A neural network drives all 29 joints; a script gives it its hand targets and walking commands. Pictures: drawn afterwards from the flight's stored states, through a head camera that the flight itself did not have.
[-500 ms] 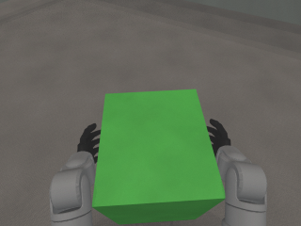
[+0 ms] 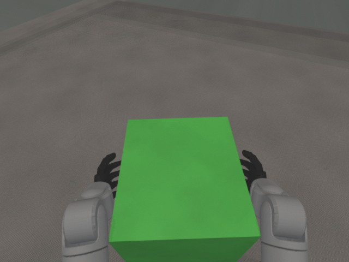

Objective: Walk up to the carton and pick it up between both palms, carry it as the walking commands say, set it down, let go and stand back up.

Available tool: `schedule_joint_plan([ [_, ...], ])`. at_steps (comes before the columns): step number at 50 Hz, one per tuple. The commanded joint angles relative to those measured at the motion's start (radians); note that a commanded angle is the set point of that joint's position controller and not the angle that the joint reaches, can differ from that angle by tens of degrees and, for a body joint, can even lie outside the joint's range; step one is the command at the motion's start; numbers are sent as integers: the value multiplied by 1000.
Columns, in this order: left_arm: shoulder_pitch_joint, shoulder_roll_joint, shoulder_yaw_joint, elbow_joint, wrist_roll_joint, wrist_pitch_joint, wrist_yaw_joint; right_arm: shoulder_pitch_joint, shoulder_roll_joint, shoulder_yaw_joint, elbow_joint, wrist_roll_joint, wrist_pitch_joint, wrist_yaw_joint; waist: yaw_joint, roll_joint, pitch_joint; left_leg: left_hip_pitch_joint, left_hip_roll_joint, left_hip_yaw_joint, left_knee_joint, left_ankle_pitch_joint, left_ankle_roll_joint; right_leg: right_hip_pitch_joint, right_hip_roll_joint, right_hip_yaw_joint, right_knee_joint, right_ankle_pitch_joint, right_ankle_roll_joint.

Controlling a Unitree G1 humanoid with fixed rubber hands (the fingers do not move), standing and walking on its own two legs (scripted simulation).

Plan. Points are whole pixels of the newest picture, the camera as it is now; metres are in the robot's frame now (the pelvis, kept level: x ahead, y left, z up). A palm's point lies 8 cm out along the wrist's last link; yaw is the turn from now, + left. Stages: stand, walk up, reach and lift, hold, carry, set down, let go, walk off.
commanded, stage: carry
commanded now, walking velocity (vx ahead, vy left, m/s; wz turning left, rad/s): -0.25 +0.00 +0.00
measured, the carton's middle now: (180, 199) +0.27 -0.01 +0.01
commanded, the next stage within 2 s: none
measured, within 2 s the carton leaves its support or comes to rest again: neither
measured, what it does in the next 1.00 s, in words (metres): walks backwards: left foot, then right foot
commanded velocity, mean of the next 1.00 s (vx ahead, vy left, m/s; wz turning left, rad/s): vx -0.25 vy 0.00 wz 0.00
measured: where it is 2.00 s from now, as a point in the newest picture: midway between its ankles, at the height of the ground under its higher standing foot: outside the picture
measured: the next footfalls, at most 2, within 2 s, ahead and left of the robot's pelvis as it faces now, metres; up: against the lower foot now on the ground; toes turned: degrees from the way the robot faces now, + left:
left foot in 0.18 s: +0.05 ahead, +0.20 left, +0.00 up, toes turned +6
right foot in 0.58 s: -0.12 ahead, +0.00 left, +0.00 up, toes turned -5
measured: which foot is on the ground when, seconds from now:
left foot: up 0.00-0.16, down 0.18-0.60, up 0.62-0.92, down 0.94-1.00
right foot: down 0.00-0.18, up 0.20-0.56, down 0.58-0.96, up 0.98-1.00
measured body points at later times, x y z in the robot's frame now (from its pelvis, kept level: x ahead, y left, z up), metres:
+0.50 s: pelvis -0.09 +0.10 -0.01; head -0.08 +0.11 +0.44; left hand +0.18 +0.27 +0.07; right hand +0.19 -0.05 +0.07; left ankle +0.01 +0.20 -0.74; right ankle -0.14 +0.00 -0.70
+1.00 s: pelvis -0.26 +0.14 -0.01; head -0.24 +0.15 +0.44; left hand +0.01 +0.30 +0.06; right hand +0.02 -0.01 +0.06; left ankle -0.28 +0.25 -0.74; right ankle -0.18 +0.00 -0.72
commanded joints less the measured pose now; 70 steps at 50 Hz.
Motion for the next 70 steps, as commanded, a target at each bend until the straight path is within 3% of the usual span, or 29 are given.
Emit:
schedule_joint_plan([
  [1,-439,-859,-671,-122,-364,-2,-252,-539,863,776,-116,411,-5,240,16,-183,-159,-84,58,-53,43,7,-43,184,-233,91,-103,663,-114],
  [4,-368,-824,-659,-119,-338,12,-239,-491,836,760,-108,404,6,231,28,-262,-216,44,37,28,-187,-23,-39,206,-200,54,-36,834,-95],
  [7,-352,-812,-672,-129,-331,19,-231,-433,826,738,-69,387,15,235,24,-272,-236,174,16,93,-472,152,-21,203,-183,57,23,741,-51],
  [9,-366,-808,-688,-138,-331,17,-227,-426,822,726,-55,379,16,242,24,-94,-278,435,141,-1,-571,494,-7,18,-131,36,155,350,37],
  [10,-363,-818,-688,-124,-333,19,-228,-421,823,710,-49,378,12,246,29,175,-286,572,366,-224,-485,1106,61,-191,-49,1,289,-115,95],
  [11,-378,-815,-705,-141,-351,21,-233,-376,845,697,-22,365,4,246,15,328,-327,561,434,-278,-488,1197,182,-261,21,35,474,-413,90],
  [14,-510,-893,-767,-171,-432,1,-252,-396,890,669,-58,340,-18,248,19,150,-302,421,368,-168,-521,805,225,-271,24,125,752,-307,71],
  [17,-562,-889,-797,-200,-455,-9,-249,-411,883,655,-84,332,-36,240,29,135,-302,420,310,-141,-590,434,198,-265,32,92,682,-223,84],
  [25,-434,-829,-740,-105,-408,18,-238,-370,807,654,-44,319,-9,230,15,160,-289,428,356,-251,-682,322,210,-102,83,65,237,-224,34],
  [28,-416,-840,-708,-65,-387,18,-243,-406,805,668,-33,328,-3,236,20,111,-260,347,311,-215,-664,272,142,32,74,55,-75,-94,14],
  [29,-408,-842,-697,-56,-380,18,-245,-409,804,671,-27,329,-3,239,18,65,-235,266,268,-183,-642,224,86,102,34,93,-183,-54,3],
  [31,-415,-851,-678,-49,-360,6,-252,-491,805,704,-66,351,-4,246,47,-328,-138,33,60,49,-281,-99,-20,9,-343,496,-329,-110,-139],
  [32,-438,-882,-681,-68,-374,4,-256,-526,832,727,-83,359,-9,250,43,-272,-63,-15,56,-34,-19,-174,-14,-98,-395,442,-335,96,-196],
  [34,-447,-885,-683,-112,-380,-1,-250,-537,855,759,-103,398,-18,252,25,-98,-95,-10,28,-109,215,-75,-11,-56,-260,228,-218,371,-157],
  [36,-446,-854,-670,-143,-362,0,-239,-537,848,773,-125,422,-11,246,18,-151,-157,-64,13,-73,286,-56,-20,78,-200,143,-104,610,-144],
  [40,-364,-812,-650,-99,-330,16,-236,-485,809,754,-106,405,7,230,24,-210,-247,-8,26,-16,12,-147,-24,226,-209,201,-43,821,-148],
  [44,-363,-808,-671,-100,-330,21,-236,-446,816,734,-62,390,16,233,37,-268,-266,128,11,13,-301,-134,2,240,-218,262,-50,774,-147],
  [46,-364,-816,-679,-97,-332,20,-233,-418,831,724,-39,379,15,238,25,-218,-278,261,24,28,-589,88,16,197,-179,225,-1,721,-93],
  [48,-371,-830,-687,-95,-337,11,-230,-426,832,705,-47,376,8,247,40,21,-283,492,267,-209,-601,455,54,-95,-79,152,138,205,8],
  [49,-422,-831,-708,-166,-361,9,-239,-393,858,707,-27,367,-11,246,15,325,-231,444,472,-357,-585,792,196,-274,46,37,304,-241,68],
  [50,-448,-867,-726,-146,-384,5,-241,-410,881,697,-57,369,-16,246,11,233,-218,375,480,-334,-572,921,254,-265,56,117,559,-331,63],
  [52,-515,-902,-763,-181,-432,-12,-247,-456,889,695,-107,370,-26,247,23,88,-213,302,373,-164,-552,762,222,-249,70,155,726,-226,67],
  [55,-529,-872,-796,-200,-450,-17,-239,-401,859,662,-93,344,-36,241,32,135,-228,409,282,-105,-537,683,186,-295,70,113,674,-172,96],
  [64,-406,-826,-736,-96,-411,23,-238,-351,794,657,-50,310,-3,229,18,192,-278,470,318,-246,-589,543,185,-60,105,52,11,-143,52],
  [66,-393,-831,-712,-72,-398,22,-245,-365,799,670,-41,313,-1,232,18,95,-247,313,249,-188,-539,437,91,112,31,112,-229,-2,38],
  [67,-386,-816,-693,-67,-392,21,-249,-372,800,680,-37,317,-4,235,15,-66,-229,159,184,-133,-458,284,35,194,-118,264,-265,7,19],
  [68,-390,-833,-683,-46,-378,6,-256,-451,799,714,-91,335,-5,237,39,-351,-162,8,60,25,-280,-120,-7,77,-358,478,-275,228,-114],
  [69,-403,-866,-682,-83,-388,1,-259,-483,839,740,-104,354,-10,240,45,-289,-122,4,44,-53,22,-237,-5,-16,-382,430,-263,416,-187],
  [70,-396,-884,-676,-90,-387,0,-257,-494,863,762,-102,375,-16,243,40,-182,-129,6,29,-114,166,-188,-2,-19,-311,329,-233,435,-174],
])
